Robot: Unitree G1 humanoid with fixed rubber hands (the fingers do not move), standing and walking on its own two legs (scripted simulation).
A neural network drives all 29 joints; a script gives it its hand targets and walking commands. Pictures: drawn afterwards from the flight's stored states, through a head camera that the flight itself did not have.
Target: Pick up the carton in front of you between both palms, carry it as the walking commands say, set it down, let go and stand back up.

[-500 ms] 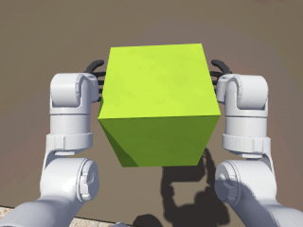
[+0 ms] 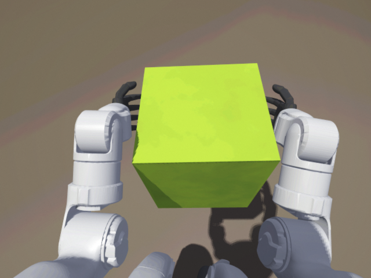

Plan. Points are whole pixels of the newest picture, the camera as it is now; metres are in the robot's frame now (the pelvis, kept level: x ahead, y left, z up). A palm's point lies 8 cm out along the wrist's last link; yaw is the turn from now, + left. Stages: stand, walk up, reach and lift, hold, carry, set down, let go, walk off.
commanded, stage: carry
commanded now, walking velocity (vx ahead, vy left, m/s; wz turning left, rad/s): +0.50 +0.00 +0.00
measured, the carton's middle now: (201, 144) +0.38 +0.03 +0.04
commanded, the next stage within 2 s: none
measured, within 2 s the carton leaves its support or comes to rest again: neither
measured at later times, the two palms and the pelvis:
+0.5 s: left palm out of the picture +0.74 +0.15 +0.20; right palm out of the picture +0.71 -0.15 +0.21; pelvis +0.34 +0.04 +0.04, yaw -1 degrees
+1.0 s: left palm out of the picture +0.94 +0.16 +0.13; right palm out of the picture +0.96 -0.14 +0.12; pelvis +0.68 +0.00 +0.04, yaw +2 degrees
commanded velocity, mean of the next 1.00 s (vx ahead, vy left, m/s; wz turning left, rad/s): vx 0.50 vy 0.00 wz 0.00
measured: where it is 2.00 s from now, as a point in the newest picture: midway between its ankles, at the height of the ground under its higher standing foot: (209, 92)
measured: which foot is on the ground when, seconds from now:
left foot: up 0.00-0.24, down 0.26-0.72, up 0.74-1.00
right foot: down 0.00-0.28, up 0.30-0.68, down 0.70-1.00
